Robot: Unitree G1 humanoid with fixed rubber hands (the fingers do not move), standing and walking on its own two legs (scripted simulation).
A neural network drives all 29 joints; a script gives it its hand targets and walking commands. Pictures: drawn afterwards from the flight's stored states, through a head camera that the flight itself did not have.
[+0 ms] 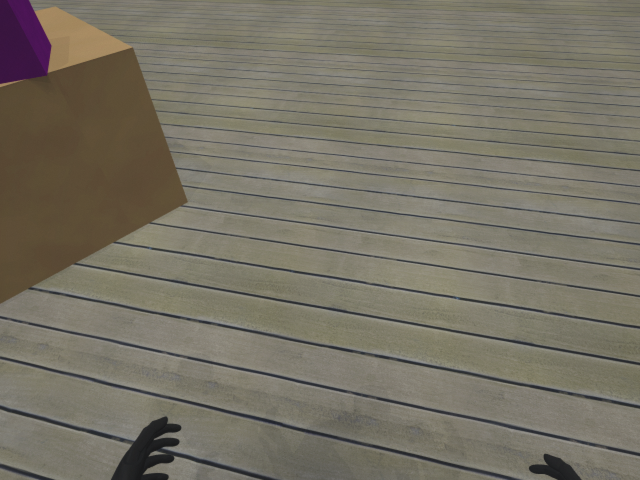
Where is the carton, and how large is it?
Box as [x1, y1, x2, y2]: [0, 0, 50, 83]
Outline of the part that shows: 0,0 0,83 46,75 50,44 28,0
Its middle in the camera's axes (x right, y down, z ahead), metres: -1.02 -0.67 +1.23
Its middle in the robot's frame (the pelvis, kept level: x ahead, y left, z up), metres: +1.37 +1.06 +0.10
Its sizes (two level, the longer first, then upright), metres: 0.295 0.167 0.249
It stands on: a pedestal, 0.73 m high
